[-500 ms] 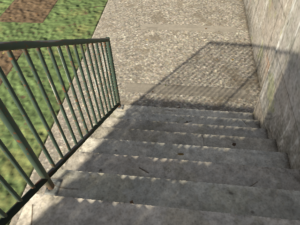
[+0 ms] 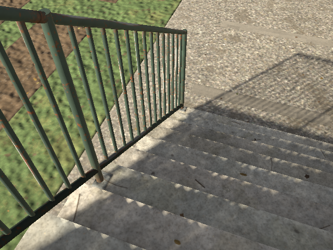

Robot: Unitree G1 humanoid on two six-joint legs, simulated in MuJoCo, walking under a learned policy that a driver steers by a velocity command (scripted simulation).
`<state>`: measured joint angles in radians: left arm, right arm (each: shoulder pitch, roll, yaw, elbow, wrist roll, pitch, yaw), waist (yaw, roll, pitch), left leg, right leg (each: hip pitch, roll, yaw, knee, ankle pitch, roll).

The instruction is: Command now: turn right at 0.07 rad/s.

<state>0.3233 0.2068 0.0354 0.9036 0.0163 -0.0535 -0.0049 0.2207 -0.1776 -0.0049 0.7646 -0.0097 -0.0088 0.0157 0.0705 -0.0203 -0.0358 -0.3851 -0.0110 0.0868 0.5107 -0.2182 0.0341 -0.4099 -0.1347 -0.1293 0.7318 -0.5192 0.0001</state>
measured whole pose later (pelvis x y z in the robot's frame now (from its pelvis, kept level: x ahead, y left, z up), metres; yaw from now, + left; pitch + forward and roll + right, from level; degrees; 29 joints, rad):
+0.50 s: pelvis +0.01 -0.07 -0.02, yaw -15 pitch +6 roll +0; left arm 0.27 0.20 0.06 0.78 0.09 -0.06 0.02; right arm 0.34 -0.16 -0.06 0.88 -0.06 -0.11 -0.06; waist -0.06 0.01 -0.06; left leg -0.50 0.19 0.11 0.91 -0.55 -0.03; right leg -0.47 0.01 -0.08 0.72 -0.38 -0.06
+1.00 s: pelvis +0.09 -0.11 -0.05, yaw -31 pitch +4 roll +0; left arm 0.56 0.10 -0.03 1.07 0.09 -0.15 -0.01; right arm 0.26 -0.20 0.05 0.90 -0.12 -0.04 0.04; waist 0.09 0.01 -0.10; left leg -0.77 0.05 -0.07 1.12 -0.01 -0.04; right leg -0.43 0.19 0.14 0.99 -0.61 -0.13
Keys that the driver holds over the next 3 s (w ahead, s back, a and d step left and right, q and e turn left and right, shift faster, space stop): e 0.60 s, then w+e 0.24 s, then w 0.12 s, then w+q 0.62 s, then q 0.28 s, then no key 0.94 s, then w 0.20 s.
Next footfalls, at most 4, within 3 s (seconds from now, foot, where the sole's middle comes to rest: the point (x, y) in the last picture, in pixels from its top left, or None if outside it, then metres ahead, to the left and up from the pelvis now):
0.46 right None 0.03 -0.16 -0.77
1.22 left None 0.33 -0.06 -0.95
1.70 right None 0.58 -0.31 -1.14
2.04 left None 0.61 -0.10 -1.14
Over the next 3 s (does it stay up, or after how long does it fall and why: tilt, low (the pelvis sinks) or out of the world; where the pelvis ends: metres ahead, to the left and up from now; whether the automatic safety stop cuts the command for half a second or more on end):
stays up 0.58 -0.22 -0.38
